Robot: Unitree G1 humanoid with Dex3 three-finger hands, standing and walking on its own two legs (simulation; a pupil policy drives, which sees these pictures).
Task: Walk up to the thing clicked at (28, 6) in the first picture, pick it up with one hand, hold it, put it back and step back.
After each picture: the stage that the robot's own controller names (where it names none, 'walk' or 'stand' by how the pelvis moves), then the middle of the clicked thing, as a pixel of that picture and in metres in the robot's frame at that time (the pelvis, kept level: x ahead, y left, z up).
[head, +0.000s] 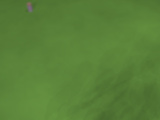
stand; (29, 7) +2.15 +0.75 -0.72
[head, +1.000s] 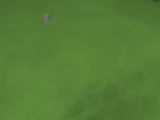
walk; (46, 18) +2.06 +0.39 -0.69
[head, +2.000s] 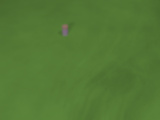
walk; (65, 30) +1.43 +0.17 -0.70
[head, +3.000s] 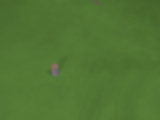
walk; (55, 70) +0.93 +0.20 -0.71
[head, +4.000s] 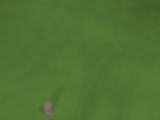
walk; (48, 108) +0.55 +0.20 -0.70
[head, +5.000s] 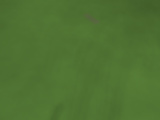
stand; out of the picture +0.38 +0.19 -0.71
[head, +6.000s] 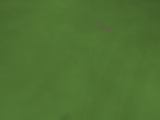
stand; out of the picture +0.33 +0.20 -0.72
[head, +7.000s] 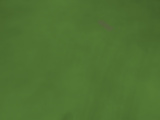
stand; out of the picture +0.33 +0.19 -0.72
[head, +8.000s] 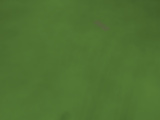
stand; out of the picture +0.34 +0.21 -0.73
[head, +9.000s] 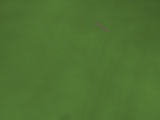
stand; out of the picture +0.32 +0.21 -0.73
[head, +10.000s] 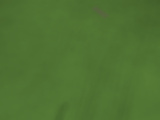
go down; out of the picture +0.34 +0.21 -0.72
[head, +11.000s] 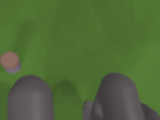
go down; (11, 63) +0.41 +0.24 -0.29
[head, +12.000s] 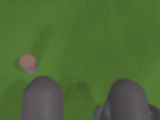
close in; (29, 64) +0.41 +0.23 -0.30
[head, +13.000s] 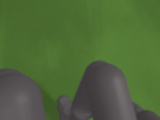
close in; out of the picture +0.39 +0.27 -0.22
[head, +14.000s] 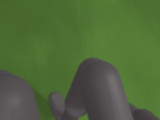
close; out of the picture +0.39 +0.28 -0.22
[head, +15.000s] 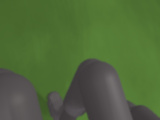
lift; out of the picture +0.37 +0.27 -0.23
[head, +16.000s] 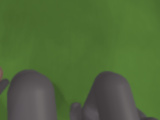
lift; out of the picture +0.31 +0.26 -0.15
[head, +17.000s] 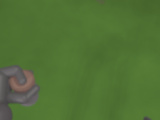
lift; (25, 89) +0.32 +0.19 +0.02
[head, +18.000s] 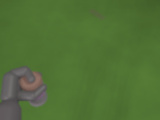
hold; (34, 89) +0.33 +0.17 +0.00
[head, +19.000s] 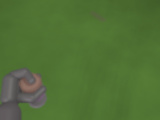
hold; (34, 91) +0.32 +0.17 +0.00
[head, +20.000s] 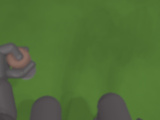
crouch; (22, 64) +0.40 +0.20 -0.09
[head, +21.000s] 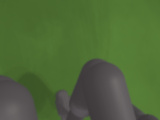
lower; out of the picture +0.40 +0.28 -0.23
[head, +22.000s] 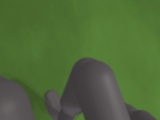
lower; out of the picture +0.41 +0.30 -0.23
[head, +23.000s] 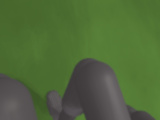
lower; out of the picture +0.40 +0.30 -0.22
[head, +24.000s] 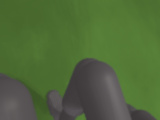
lower; out of the picture +0.40 +0.30 -0.22
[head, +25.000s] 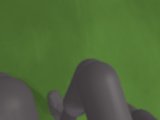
loosen; out of the picture +0.39 +0.30 -0.22
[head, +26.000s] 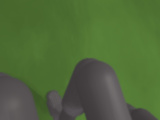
withdraw; out of the picture +0.39 +0.28 -0.23
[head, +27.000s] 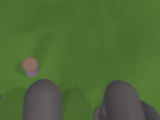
walk; (31, 67) +0.42 +0.23 -0.32
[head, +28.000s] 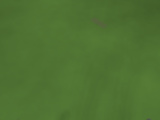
stand; out of the picture +0.35 +0.18 -0.66
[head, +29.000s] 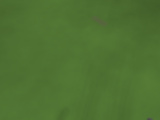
stand; out of the picture +0.37 +0.20 -0.66
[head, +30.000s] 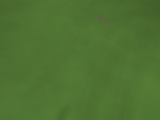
stand; out of the picture +0.36 +0.19 -0.69
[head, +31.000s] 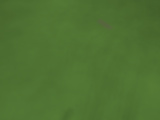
walk; out of the picture +0.38 +0.20 -0.72
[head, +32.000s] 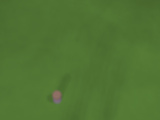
walk; (57, 97) +0.50 +0.15 -0.70
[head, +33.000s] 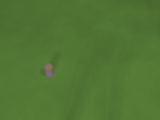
walk; (49, 70) +0.75 +0.23 -0.71
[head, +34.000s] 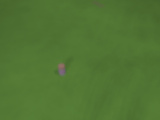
stand; (61, 69) +0.99 +0.21 -0.70
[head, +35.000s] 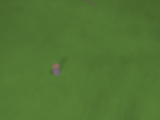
stand; (56, 69) +0.99 +0.23 -0.72
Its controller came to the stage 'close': yes
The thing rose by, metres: 0.71
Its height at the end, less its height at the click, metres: +0.00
